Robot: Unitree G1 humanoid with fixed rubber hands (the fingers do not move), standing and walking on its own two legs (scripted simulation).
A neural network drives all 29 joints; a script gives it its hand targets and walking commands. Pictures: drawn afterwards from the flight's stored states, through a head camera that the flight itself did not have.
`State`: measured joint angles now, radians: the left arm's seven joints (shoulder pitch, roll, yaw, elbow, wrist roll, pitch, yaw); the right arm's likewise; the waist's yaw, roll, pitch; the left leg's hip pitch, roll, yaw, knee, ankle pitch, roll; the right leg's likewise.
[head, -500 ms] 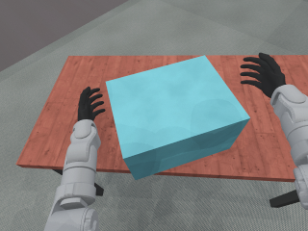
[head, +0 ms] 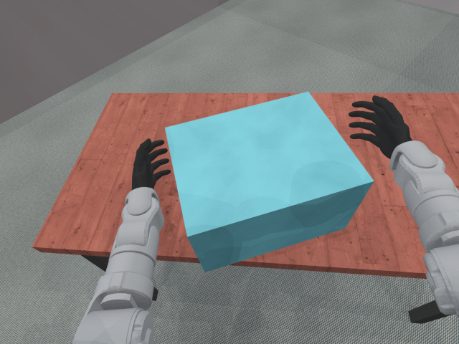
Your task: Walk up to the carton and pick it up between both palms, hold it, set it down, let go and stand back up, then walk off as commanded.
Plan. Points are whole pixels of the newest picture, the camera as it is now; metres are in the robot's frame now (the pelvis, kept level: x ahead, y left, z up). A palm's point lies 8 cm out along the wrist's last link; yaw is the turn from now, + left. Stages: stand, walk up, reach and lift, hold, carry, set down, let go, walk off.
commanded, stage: reach and lift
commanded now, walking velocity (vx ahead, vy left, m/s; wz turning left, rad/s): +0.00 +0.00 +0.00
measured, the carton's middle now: (257, 179) +0.42 +0.02 +0.00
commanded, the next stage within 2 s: none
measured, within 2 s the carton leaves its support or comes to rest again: leaves its support in 1.72 s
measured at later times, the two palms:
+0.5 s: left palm (147, 182) +0.37 +0.21 +0.06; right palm (374, 145) +0.45 -0.19 +0.08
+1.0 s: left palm (149, 185) +0.36 +0.21 +0.05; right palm (371, 145) +0.44 -0.18 +0.08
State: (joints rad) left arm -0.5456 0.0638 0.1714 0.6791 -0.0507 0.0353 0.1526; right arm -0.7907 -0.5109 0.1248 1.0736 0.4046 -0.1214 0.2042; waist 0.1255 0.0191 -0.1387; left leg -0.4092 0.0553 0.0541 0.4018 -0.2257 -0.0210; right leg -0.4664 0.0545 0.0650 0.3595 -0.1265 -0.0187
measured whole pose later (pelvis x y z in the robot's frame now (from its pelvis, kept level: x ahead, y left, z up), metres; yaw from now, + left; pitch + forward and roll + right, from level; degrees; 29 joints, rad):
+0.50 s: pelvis +0.00 +0.00 +0.00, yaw +0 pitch +14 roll +0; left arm -0.57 0.04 0.17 0.72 -0.05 0.00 0.19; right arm -0.79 -0.44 0.12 1.10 0.32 -0.14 0.17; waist 0.13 0.02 -0.15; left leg -0.42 0.06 0.05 0.40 -0.23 -0.02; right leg -0.47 0.05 0.07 0.36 -0.13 -0.02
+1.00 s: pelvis +0.00 +0.00 +0.00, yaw +0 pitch +14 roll +0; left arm -0.59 -0.02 0.29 0.79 -0.04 -0.06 0.20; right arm -0.80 -0.41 0.06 1.14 0.17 -0.15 0.20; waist 0.13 0.02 -0.17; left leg -0.42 0.06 0.05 0.40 -0.23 -0.02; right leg -0.48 0.05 0.07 0.35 -0.12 -0.02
